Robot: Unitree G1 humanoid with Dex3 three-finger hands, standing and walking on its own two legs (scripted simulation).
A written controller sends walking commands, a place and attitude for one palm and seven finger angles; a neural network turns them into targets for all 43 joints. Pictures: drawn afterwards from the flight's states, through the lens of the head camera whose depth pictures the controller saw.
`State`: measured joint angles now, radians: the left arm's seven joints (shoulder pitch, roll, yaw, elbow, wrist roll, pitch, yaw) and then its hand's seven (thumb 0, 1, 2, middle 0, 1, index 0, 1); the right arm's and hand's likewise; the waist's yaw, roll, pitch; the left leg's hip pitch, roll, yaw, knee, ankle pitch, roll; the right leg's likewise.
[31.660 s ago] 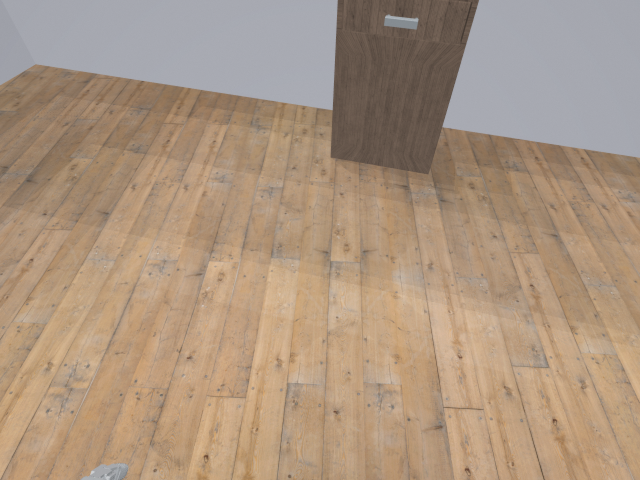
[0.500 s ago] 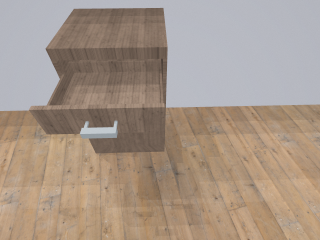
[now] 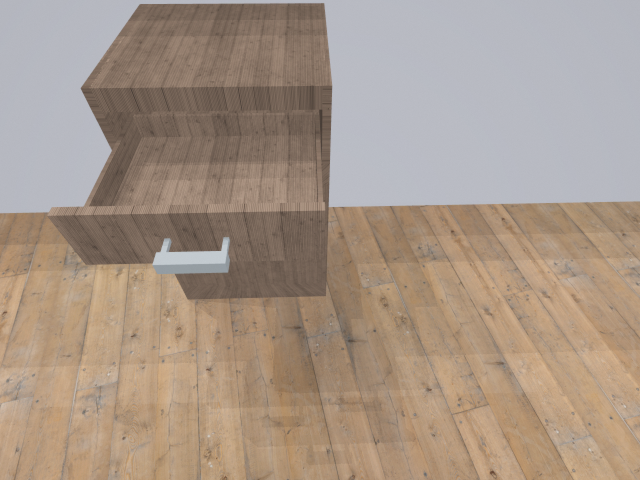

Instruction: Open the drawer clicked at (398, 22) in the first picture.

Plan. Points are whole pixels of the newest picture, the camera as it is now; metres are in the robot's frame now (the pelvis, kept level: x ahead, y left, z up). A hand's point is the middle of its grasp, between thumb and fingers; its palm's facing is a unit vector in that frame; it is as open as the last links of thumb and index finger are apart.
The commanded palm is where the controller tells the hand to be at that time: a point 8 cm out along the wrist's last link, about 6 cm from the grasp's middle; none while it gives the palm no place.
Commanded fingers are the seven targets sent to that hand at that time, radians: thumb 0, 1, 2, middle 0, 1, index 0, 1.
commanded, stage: look to check the result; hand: left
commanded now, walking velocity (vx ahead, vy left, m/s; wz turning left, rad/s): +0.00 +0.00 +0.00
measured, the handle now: (194, 252) +0.47 +0.26 -0.07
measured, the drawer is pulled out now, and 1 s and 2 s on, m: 0.30 0.30 0.30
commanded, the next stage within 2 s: stand and wait in 0.26 s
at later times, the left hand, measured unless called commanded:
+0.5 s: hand out of the picture +0.01 +0.17 -0.18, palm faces +0.06 -0.98 -0.19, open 7.4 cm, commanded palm none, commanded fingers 0.00 0.90 0.90 -0.20 -0.30 -0.20 -0.30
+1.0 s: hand out of the picture +0.03 +0.17 -0.18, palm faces +0.06 -0.98 -0.19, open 7.4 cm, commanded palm none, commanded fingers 0.00 0.90 0.90 -0.20 -0.30 -0.20 -0.30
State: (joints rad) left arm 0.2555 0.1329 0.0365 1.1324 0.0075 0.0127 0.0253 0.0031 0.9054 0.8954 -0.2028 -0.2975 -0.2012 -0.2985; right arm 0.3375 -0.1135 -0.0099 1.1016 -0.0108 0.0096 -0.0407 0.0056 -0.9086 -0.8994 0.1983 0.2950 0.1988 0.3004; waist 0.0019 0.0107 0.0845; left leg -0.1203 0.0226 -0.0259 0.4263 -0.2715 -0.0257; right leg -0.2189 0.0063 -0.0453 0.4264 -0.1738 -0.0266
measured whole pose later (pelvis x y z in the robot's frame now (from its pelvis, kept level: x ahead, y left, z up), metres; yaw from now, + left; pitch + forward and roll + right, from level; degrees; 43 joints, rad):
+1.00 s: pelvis +0.02 +0.00 +0.00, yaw +0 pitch -1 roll +0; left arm 0.24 0.14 0.04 1.13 0.01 0.01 0.03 0.00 0.91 0.90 -0.20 -0.30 -0.20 -0.30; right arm 0.30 -0.12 -0.01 1.11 -0.01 0.00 -0.04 0.01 -0.91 -0.90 0.20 0.30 0.20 0.30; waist 0.00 0.01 0.08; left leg -0.08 0.03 -0.02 0.39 -0.29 -0.03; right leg -0.19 0.01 -0.04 0.41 -0.20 -0.03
